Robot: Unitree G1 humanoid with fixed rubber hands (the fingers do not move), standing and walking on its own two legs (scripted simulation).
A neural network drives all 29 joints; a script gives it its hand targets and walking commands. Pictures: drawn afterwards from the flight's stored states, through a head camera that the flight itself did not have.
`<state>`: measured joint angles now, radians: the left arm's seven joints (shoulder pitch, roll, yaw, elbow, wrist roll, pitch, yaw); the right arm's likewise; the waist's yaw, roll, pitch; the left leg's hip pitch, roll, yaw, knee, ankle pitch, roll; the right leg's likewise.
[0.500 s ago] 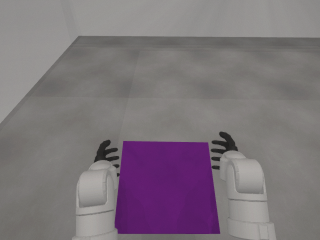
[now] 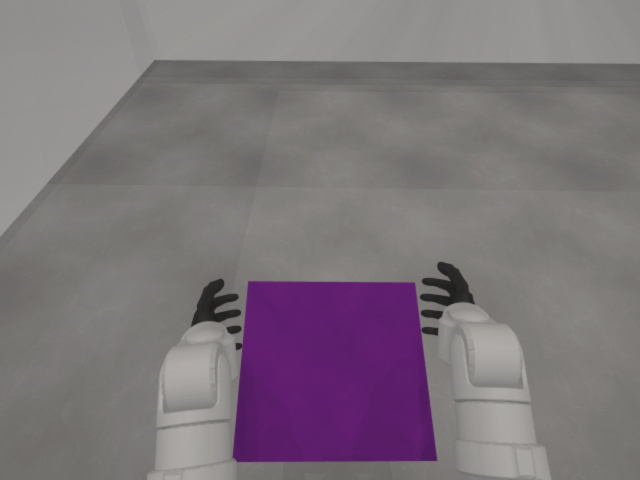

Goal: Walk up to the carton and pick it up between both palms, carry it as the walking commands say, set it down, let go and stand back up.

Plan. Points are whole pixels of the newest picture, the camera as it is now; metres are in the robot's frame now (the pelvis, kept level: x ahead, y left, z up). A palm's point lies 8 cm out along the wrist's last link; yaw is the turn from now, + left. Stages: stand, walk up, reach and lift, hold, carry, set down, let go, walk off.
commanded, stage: carry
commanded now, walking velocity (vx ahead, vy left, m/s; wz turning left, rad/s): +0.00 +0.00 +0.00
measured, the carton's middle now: (330, 372) +0.29 +0.01 -0.03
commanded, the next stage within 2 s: hold in 0.64 s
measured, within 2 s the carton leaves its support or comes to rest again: neither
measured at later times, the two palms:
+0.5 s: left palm (212, 341) +0.29 +0.16 +0.06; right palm (456, 322) +0.30 -0.15 +0.07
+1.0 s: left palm (230, 350) +0.28 +0.13 +0.05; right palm (475, 343) +0.28 -0.17 +0.05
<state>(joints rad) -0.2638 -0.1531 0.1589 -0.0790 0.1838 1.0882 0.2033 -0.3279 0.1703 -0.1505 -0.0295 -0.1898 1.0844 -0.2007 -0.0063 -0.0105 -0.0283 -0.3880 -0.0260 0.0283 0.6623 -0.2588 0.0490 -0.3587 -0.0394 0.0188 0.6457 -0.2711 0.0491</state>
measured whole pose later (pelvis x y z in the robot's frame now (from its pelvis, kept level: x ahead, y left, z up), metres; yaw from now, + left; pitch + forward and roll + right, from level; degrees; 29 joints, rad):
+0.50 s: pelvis +0.00 +0.00 +0.00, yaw +0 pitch -1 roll -1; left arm -0.26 -0.15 0.17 0.02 0.18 0.97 0.19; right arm -0.31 0.17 -0.16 0.05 -0.19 0.95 -0.18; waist -0.01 -0.01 -0.02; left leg -0.39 -0.03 0.03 0.66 -0.26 0.05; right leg -0.36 -0.04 0.02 0.65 -0.27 0.05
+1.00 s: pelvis -0.01 -0.01 +0.00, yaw +0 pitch -2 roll +0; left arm -0.26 -0.15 0.15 0.32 0.19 0.74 0.24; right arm -0.26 0.15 -0.22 0.30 -0.20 0.71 -0.17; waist -0.01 -0.01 -0.11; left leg -0.35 -0.03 0.03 0.61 -0.22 0.04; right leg -0.34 -0.04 0.02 0.63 -0.25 0.04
